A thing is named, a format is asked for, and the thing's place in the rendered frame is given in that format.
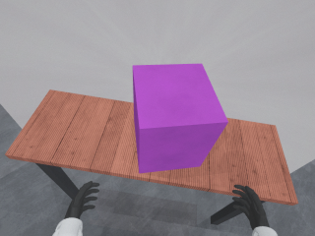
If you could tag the carton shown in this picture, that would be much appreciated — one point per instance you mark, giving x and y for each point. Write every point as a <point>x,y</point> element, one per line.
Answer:
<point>177,116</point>

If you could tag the robot left hand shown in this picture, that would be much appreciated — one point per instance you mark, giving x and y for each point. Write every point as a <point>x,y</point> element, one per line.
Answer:
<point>76,207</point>

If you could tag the table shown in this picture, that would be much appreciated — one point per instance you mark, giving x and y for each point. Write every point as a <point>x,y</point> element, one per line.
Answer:
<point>97,135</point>

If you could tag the left robot forearm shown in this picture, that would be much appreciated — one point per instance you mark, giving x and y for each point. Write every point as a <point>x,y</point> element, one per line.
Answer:
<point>70,226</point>

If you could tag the robot right hand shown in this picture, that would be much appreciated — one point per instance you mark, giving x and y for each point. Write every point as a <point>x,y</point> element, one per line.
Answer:
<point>254,209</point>

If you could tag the right robot forearm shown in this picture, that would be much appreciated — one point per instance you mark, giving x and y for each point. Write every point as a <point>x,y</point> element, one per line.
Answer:
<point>264,231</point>

